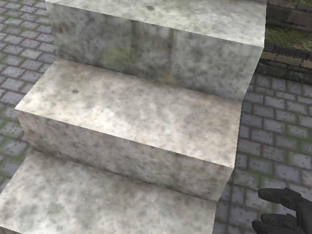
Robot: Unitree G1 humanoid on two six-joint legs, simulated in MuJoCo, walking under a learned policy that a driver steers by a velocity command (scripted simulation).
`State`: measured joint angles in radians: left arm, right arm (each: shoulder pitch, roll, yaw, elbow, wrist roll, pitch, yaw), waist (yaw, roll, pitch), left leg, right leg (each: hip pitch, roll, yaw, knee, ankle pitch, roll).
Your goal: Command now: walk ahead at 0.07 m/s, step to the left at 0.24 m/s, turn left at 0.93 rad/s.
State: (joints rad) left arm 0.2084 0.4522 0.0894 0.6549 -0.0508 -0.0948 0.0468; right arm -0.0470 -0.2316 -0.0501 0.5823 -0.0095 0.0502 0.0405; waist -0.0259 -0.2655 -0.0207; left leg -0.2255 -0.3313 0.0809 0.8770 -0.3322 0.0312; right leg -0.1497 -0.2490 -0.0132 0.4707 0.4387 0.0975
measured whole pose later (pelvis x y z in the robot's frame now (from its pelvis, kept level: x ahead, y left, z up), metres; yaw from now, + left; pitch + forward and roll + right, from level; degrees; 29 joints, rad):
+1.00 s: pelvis -0.11 -0.16 -0.12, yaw -5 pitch -6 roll +16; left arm 0.42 0.29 -0.04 0.87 -0.03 0.15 0.00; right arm 0.32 -0.32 -0.05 0.81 -0.06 0.18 -0.08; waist -0.03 -0.04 0.11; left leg -1.58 -0.14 0.27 2.77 -0.49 -0.14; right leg -0.09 -0.17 0.17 0.40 -0.21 -0.06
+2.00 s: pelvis -0.25 -0.38 -0.16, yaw -1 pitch -14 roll +24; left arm 0.12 0.42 -0.13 0.89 -0.03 0.20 -0.12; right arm 0.07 -0.20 -0.05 0.78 0.05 0.10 -0.21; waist -0.12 -0.18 0.22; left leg -2.06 -0.35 0.43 2.91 -0.60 -0.28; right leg 0.00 -0.29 -0.11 0.78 -0.57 0.00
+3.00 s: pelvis +0.05 -0.78 -0.17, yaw +52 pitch +5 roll -3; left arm 0.64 0.25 0.07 0.96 0.00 -0.02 -0.03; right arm -0.07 -0.23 0.01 0.62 -0.04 -0.06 0.03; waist 0.15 -0.07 -0.07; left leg -0.38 -0.06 -0.07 0.70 -0.41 0.06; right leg -0.28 0.00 0.07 0.76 -0.49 -0.05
